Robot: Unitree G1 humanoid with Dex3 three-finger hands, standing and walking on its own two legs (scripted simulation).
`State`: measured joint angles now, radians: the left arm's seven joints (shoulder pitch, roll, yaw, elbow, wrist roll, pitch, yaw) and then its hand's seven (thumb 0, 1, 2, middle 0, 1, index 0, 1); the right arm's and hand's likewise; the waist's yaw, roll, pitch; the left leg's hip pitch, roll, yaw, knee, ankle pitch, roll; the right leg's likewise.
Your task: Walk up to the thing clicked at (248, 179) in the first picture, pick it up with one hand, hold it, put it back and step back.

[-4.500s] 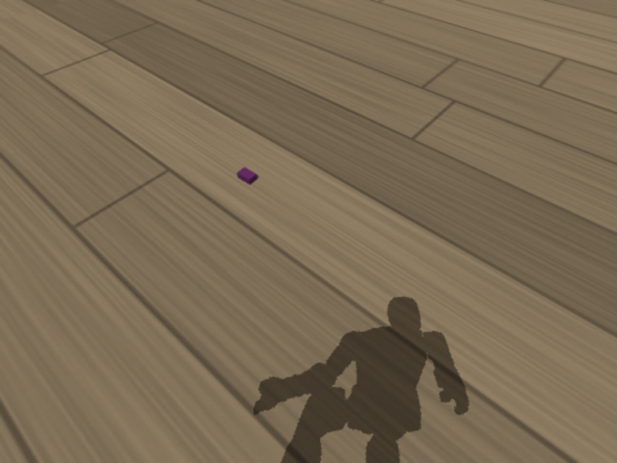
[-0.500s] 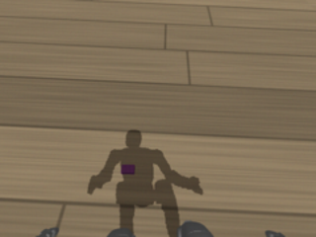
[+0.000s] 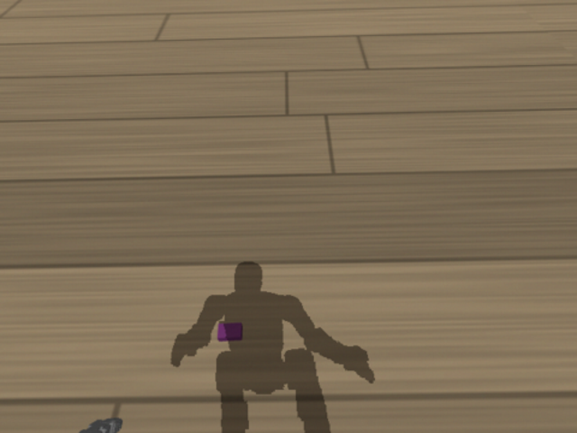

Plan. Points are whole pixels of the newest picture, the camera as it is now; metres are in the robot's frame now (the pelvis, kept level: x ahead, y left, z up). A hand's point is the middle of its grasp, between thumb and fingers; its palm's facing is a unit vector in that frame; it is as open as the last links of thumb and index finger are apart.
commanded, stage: walk up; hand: left
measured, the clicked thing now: (230, 331) +0.54 +0.22 -0.76
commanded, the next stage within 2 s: stand in 1.22 s
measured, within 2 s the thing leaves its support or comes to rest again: neither
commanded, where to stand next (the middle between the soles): +0.08 -0.02 m, yaw +2 degrees
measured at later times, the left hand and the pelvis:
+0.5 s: hand out of the picture +0.11 +0.26 -0.15, palm faces -0.02 -0.95 -0.32, open 7.4 cm; pelvis +0.02 +0.01 +0.01, yaw -1 degrees
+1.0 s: hand out of the picture +0.12 +0.26 -0.15, palm faces -0.04 -0.94 -0.33, open 7.4 cm; pelvis +0.03 +0.01 +0.01, yaw -2 degrees
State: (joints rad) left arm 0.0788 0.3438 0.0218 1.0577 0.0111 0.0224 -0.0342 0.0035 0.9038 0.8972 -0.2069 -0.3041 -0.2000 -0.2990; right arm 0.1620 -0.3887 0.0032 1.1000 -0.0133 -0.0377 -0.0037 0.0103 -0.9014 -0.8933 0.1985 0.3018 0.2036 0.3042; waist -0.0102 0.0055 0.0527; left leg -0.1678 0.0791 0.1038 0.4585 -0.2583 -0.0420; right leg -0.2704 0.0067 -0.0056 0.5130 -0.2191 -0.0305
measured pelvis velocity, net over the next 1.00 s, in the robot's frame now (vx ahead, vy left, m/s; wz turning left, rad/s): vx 0.03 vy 0.01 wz -0.03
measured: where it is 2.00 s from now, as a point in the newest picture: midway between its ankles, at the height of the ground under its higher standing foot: outside the picture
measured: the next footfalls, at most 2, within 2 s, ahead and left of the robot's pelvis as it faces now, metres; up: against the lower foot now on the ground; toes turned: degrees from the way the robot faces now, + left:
none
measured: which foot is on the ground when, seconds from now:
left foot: down 0.00-1.00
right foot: down 0.00-1.00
